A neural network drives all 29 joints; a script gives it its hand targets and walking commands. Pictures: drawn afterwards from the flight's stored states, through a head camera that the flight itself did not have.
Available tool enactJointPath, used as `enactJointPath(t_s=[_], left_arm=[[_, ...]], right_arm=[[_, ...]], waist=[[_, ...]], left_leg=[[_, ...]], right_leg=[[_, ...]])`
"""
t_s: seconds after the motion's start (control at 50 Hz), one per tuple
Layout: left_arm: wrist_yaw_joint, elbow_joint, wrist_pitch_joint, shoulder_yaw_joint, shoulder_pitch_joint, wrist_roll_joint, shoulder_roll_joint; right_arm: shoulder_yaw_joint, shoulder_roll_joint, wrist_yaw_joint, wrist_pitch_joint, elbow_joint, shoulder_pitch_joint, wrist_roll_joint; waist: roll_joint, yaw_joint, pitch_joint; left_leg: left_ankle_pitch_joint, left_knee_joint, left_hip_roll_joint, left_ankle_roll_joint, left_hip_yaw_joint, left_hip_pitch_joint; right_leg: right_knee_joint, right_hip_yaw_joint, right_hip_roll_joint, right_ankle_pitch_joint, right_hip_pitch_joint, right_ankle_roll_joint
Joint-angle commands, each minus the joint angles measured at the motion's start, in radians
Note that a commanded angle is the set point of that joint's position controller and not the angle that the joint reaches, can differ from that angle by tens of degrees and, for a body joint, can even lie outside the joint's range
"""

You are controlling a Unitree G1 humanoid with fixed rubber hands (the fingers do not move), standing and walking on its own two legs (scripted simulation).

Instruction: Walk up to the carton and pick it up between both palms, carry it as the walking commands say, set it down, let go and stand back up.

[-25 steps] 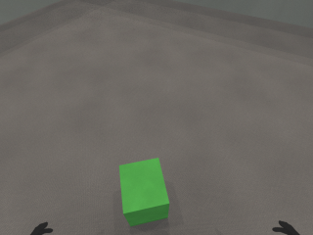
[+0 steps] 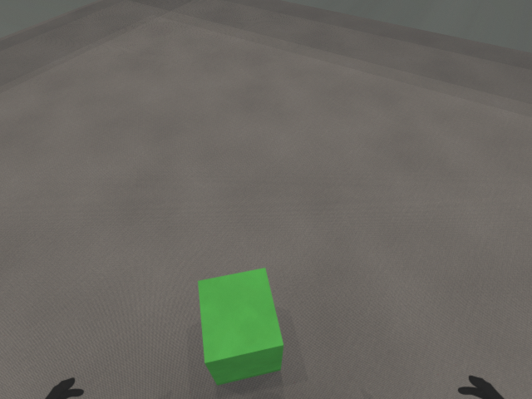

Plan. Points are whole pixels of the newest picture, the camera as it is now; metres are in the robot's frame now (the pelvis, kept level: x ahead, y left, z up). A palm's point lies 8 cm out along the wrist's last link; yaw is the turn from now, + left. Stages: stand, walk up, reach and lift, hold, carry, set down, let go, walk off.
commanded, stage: walk up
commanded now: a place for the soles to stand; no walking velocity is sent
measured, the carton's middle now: (240, 327) +0.44 +0.08 -0.63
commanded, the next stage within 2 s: none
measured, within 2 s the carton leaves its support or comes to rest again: neither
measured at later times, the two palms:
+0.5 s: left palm out of the picture +0.11 +0.32 -0.08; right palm out of the picture +0.09 -0.33 -0.09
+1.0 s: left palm out of the picture +0.12 +0.33 -0.08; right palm out of the picture +0.08 -0.33 -0.09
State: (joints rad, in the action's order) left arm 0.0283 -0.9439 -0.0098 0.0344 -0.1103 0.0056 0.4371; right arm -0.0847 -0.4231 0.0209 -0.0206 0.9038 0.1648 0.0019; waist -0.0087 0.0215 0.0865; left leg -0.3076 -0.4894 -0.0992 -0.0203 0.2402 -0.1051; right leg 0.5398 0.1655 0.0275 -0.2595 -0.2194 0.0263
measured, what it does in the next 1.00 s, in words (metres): stands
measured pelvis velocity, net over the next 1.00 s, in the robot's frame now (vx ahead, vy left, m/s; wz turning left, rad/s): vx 0.00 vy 0.00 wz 0.00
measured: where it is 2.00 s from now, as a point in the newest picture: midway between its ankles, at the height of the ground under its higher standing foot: outside the picture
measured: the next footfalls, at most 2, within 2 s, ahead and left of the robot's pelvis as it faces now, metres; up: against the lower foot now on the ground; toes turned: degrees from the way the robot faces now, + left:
none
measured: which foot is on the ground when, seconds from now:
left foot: down 0.00-1.00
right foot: down 0.00-1.00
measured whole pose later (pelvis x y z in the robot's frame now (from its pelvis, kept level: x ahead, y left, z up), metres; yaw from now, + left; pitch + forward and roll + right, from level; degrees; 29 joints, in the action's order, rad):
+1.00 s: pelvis +0.00 +0.00 +0.00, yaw +0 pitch -3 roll +1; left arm 0.03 -0.94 -0.01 0.03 -0.10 0.01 0.44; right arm -0.09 -0.43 0.02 -0.01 0.91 0.17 0.00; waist -0.01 0.02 0.08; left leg -0.29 -0.46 -0.09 -0.01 0.24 -0.10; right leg 0.52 0.17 0.02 -0.24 -0.22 0.03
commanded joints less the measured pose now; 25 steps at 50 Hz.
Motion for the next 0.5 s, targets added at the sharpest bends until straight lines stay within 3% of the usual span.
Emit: enactJointPath(t_s=[0.0,0.06,0.1,0.16,0.22,0.28,0.36,0.42,0.48], left_arm=[[0.003,0.044,0.011,0.039,0.025,-0.004,0.193],[0.007,0.048,0.018,0.038,0.033,-0.006,0.205],[0.010,0.049,0.020,0.034,0.039,-0.005,0.199],[0.009,0.050,0.018,0.030,0.046,0.000,0.182],[0.006,0.049,0.012,0.028,0.032,0.003,0.159],[0.004,0.044,0.007,0.033,0.002,0.001,0.160],[0.002,0.045,0.012,0.039,0.028,-0.004,0.195],[0.007,0.049,0.019,0.037,0.034,-0.006,0.204],[0.009,0.050,0.020,0.031,0.043,-0.003,0.192]], right_arm=[[-0.038,-0.187,-0.002,0.004,-0.063,-0.036,-0.005],[-0.039,-0.183,-0.001,0.001,-0.055,0.002,-0.008],[-0.040,-0.180,-0.003,0.004,-0.049,0.015,-0.006],[-0.044,-0.188,-0.006,0.014,-0.039,0.022,-0.002],[-0.046,-0.200,-0.006,0.018,-0.043,-0.004,0.000],[-0.041,-0.195,-0.005,0.016,-0.061,-0.047,0.002],[-0.039,-0.187,-0.002,0.004,-0.063,-0.030,-0.005],[-0.039,-0.183,-0.001,0.002,-0.055,0.005,-0.008],[-0.041,-0.181,-0.004,0.009,-0.044,0.022,-0.004]], waist=[[0.004,-0.004,-0.047],[-0.046,0.008,-0.079],[-0.062,0.010,-0.086],[-0.051,0.006,-0.082],[0.034,-0.005,-0.078],[0.072,-0.020,-0.064],[-0.004,-0.002,-0.049],[-0.048,0.009,-0.081],[-0.064,0.010,-0.086]], left_leg=[[0.077,0.063,-0.074,0.066,-0.111,0.053],[0.077,0.023,-0.035,0.047,-0.138,0.100],[0.077,0.046,-0.035,0.047,-0.154,0.119],[0.108,0.102,-0.070,0.064,-0.158,0.131],[0.112,0.166,-0.137,0.106,-0.164,0.079],[0.088,0.162,-0.162,0.120,-0.149,0.020],[0.078,0.057,-0.068,0.063,-0.112,0.058],[0.077,0.026,-0.034,0.046,-0.142,0.102],[0.089,0.069,-0.046,0.052,-0.157,0.131]], right_leg=[[-0.105,0.078,-0.074,0.251,-0.074,-0.080],[-0.164,0.190,-0.118,0.233,-0.099,-0.114],[-0.174,0.194,-0.123,0.233,-0.107,-0.113],[-0.139,0.114,-0.089,0.249,-0.109,-0.082],[-0.030,0.003,-0.039,0.240,-0.064,-0.053],[0.001,-0.023,-0.044,0.199,-0.031,-0.055],[-0.115,0.091,-0.079,0.248,-0.079,-0.083],[-0.167,0.192,-0.120,0.231,-0.100,-0.114],[-0.168,0.167,-0.114,0.238,-0.113,-0.102]])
